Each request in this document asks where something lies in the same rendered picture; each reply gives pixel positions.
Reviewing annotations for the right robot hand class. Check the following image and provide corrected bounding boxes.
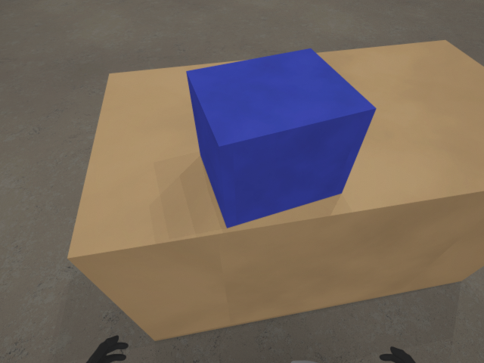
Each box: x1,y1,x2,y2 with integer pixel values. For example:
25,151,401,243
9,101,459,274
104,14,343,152
380,346,416,363

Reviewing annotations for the carton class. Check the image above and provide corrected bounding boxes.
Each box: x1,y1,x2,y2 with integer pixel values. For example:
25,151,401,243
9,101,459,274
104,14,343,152
186,48,376,228

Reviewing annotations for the pedestal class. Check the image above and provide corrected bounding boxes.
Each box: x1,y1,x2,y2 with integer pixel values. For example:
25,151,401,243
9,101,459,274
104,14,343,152
67,40,484,341

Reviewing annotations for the left robot hand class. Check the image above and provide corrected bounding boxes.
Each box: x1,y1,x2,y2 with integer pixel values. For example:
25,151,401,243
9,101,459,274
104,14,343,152
86,335,129,363

